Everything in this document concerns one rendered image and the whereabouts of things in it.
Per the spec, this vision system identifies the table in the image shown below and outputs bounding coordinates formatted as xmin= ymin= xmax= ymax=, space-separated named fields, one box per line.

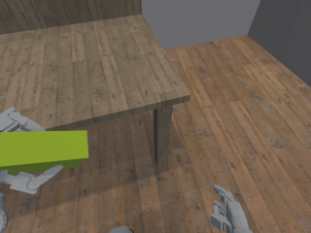
xmin=0 ymin=0 xmax=191 ymax=168

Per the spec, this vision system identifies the left robot hand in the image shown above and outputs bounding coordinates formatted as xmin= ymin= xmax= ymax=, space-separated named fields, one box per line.
xmin=0 ymin=107 xmax=64 ymax=195

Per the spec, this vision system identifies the right robot hand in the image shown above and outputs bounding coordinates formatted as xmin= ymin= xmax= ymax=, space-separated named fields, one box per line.
xmin=211 ymin=184 xmax=249 ymax=233

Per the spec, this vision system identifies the sponge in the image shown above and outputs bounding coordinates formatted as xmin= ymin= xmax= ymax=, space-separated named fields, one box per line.
xmin=0 ymin=130 xmax=89 ymax=175

